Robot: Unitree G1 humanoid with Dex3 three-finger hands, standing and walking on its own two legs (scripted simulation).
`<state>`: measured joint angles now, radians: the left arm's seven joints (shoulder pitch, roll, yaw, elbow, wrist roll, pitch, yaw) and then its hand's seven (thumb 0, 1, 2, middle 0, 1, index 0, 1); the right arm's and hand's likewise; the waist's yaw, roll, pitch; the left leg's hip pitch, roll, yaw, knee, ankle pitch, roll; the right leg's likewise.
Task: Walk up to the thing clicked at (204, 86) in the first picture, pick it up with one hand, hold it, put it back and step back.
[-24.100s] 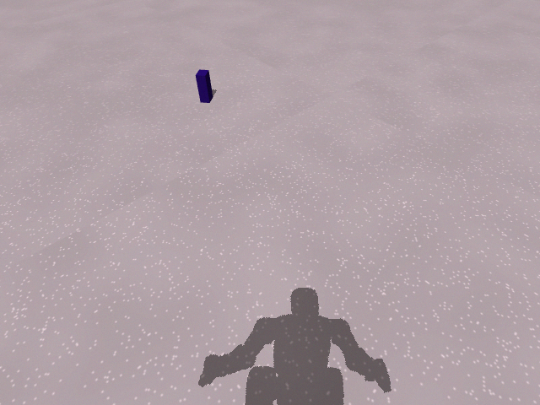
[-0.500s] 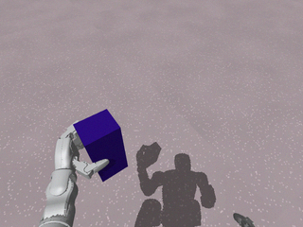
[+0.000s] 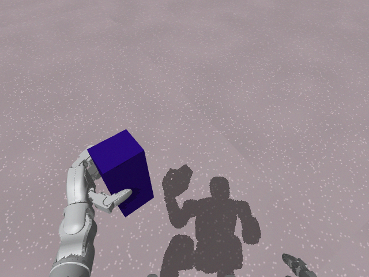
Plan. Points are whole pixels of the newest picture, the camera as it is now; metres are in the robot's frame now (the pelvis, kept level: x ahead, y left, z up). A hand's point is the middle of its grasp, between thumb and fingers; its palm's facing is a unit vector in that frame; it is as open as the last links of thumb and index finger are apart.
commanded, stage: crouch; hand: left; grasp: from the side
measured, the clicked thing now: (125, 177) +0.35 +0.16 +0.00
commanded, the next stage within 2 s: lower in 1.66 s
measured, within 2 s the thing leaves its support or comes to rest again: neither
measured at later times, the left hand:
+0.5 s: hand (121, 207) +0.36 +0.22 -0.22, palm faces +0.28 -0.96 -0.04, open 10.9 cm
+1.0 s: hand (129, 217) +0.38 +0.23 -0.40, palm faces +0.25 -0.97 -0.06, open 10.9 cm
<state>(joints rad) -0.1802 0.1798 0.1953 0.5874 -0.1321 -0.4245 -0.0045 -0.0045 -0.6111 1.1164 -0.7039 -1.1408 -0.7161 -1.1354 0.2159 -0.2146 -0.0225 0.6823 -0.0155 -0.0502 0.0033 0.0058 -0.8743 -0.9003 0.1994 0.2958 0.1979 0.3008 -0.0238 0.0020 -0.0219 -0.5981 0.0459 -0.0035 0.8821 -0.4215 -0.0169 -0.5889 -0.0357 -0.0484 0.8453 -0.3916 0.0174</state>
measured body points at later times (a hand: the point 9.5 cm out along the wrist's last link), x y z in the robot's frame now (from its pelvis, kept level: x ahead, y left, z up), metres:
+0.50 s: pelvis -0.05 +0.00 -0.19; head +0.12 +0.02 +0.22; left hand +0.34 +0.27 -0.22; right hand +0.07 -0.27 -0.32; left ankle +0.01 +0.13 -0.70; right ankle +0.02 -0.13 -0.70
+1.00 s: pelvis -0.08 +0.00 -0.35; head +0.12 +0.04 +0.05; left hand +0.36 +0.28 -0.39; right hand +0.00 -0.27 -0.47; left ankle +0.01 +0.13 -0.70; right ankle +0.02 -0.13 -0.70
